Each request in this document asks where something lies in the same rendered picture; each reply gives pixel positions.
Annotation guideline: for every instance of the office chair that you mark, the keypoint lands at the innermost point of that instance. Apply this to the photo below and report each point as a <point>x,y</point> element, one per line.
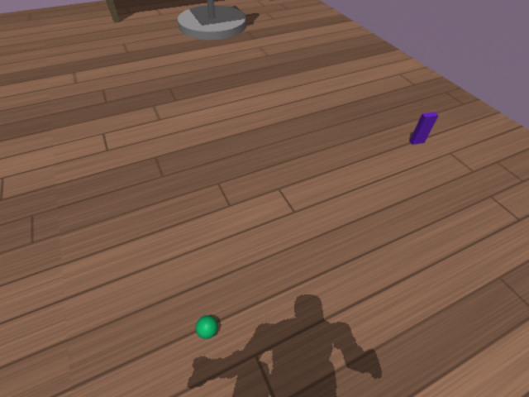
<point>212,22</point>

